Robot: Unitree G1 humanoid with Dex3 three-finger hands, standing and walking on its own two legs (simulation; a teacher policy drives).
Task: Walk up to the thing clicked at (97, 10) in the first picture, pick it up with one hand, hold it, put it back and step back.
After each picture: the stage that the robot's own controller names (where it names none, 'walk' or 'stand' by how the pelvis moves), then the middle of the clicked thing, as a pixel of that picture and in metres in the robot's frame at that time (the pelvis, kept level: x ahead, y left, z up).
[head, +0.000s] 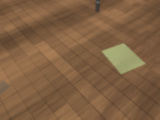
stand; (97, 3) +2.39 -0.20 -0.65
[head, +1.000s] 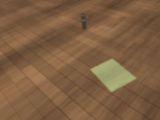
walk; (83, 21) +2.26 +0.17 -0.63
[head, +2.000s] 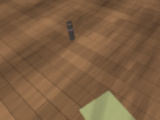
walk; (70, 31) +1.60 +0.32 -0.65
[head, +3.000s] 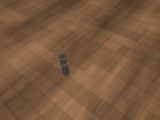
walk; (64, 65) +1.05 +0.28 -0.65
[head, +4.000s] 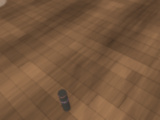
walk; (64, 100) +0.66 +0.25 -0.65
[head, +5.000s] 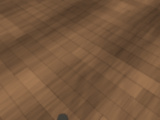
stand; out of the picture +0.42 +0.19 -0.63
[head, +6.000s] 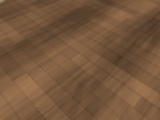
stand; out of the picture +0.40 +0.16 -0.65
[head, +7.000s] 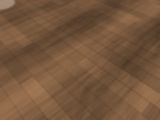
walk; out of the picture +0.38 +0.15 -0.65
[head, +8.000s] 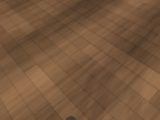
stand; out of the picture +0.38 +0.15 -0.62
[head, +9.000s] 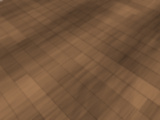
stand; out of the picture +0.34 +0.17 -0.64
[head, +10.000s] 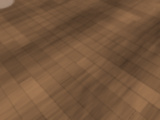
stand; out of the picture +0.37 +0.16 -0.66
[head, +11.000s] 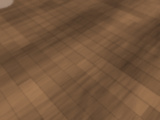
stand; out of the picture +0.35 +0.15 -0.66
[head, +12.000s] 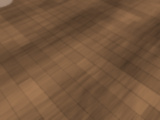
stand; out of the picture +0.35 +0.15 -0.66
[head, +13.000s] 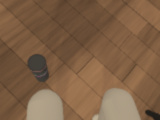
go down; (40, 70) +0.42 +0.18 -0.30
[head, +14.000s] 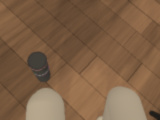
go down; (41, 69) +0.42 +0.19 -0.26
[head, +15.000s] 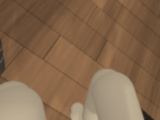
close in; out of the picture +0.42 +0.23 -0.16
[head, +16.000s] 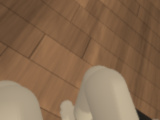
close; out of the picture +0.42 +0.24 -0.16
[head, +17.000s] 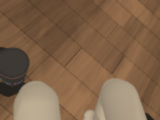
lift; (13, 74) +0.34 +0.23 -0.09
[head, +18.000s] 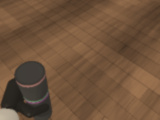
lift; (37, 96) +0.30 +0.16 +0.05
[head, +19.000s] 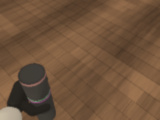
hold; (40, 97) +0.31 +0.16 +0.03
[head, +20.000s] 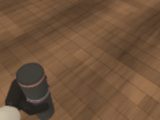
hold; (39, 95) +0.31 +0.17 +0.04
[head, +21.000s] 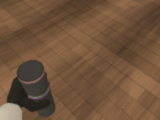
crouch; (40, 93) +0.32 +0.17 +0.02
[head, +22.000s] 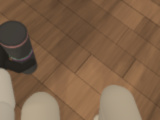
crouch; (22, 53) +0.44 +0.18 -0.06
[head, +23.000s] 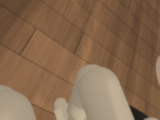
lower; out of the picture +0.44 +0.26 -0.17
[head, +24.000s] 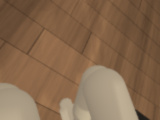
lower; out of the picture +0.43 +0.26 -0.17
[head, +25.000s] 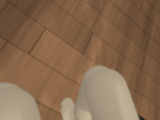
lower; out of the picture +0.41 +0.26 -0.16
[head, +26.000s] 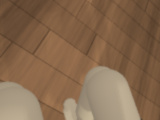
lower; out of the picture +0.41 +0.25 -0.17
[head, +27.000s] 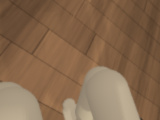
draw back; out of the picture +0.41 +0.27 -0.17
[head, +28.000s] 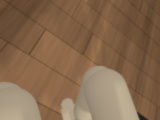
withdraw; out of the picture +0.40 +0.27 -0.16
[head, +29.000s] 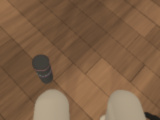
walk; (44, 71) +0.44 +0.21 -0.30
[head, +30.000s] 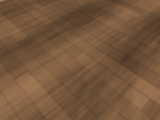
stand; out of the picture +0.36 +0.16 -0.59
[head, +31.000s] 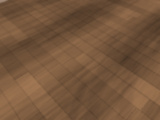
stand; out of the picture +0.36 +0.18 -0.60
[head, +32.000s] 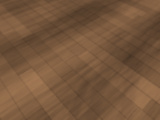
stand; out of the picture +0.36 +0.17 -0.61
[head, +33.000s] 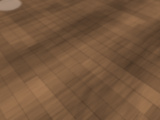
stand; out of the picture +0.39 +0.17 -0.65
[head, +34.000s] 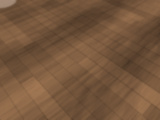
stand; out of the picture +0.35 +0.18 -0.66
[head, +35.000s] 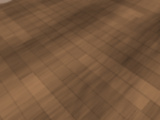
walk; out of the picture +0.36 +0.18 -0.66
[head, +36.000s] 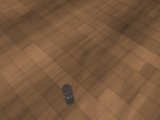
walk; (68, 95) +0.55 +0.16 -0.63
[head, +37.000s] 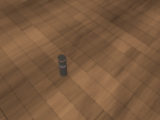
walk; (62, 66) +0.85 +0.19 -0.64
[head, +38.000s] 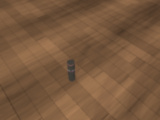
stand; (71, 70) +0.97 +0.16 -0.65
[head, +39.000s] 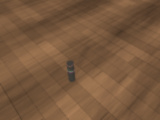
stand; (71, 71) +1.00 +0.17 -0.66
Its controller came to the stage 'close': yes
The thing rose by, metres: 0.68
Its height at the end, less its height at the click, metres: +0.00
